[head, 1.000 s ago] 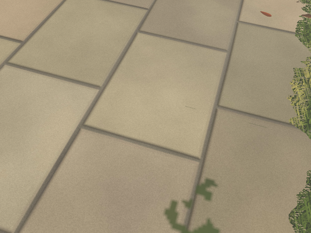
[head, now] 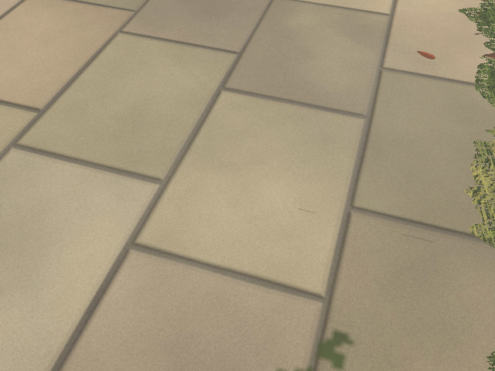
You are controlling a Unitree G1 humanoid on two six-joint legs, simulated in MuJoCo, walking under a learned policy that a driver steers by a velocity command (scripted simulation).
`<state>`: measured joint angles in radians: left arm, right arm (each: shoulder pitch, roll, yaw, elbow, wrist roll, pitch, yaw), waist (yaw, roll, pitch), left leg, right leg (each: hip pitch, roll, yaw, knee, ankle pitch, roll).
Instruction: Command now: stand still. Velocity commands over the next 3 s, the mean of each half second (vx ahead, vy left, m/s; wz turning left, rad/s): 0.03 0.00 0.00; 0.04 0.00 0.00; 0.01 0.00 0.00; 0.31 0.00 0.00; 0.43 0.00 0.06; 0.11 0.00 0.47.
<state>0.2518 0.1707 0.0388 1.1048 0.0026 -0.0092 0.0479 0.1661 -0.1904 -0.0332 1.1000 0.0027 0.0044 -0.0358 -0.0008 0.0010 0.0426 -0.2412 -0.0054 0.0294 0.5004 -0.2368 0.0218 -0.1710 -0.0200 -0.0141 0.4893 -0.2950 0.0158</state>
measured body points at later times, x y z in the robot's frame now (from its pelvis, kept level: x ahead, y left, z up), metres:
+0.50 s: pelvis +0.01 +0.00 -0.01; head +0.02 -0.01 +0.44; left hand -0.01 +0.23 -0.16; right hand +0.03 -0.25 -0.16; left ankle +0.02 +0.11 -0.74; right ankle -0.02 -0.13 -0.74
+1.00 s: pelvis +0.03 -0.03 +0.00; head +0.04 -0.03 +0.45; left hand +0.03 +0.20 -0.16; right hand +0.07 -0.27 -0.16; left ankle +0.02 +0.11 -0.74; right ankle -0.02 -0.13 -0.74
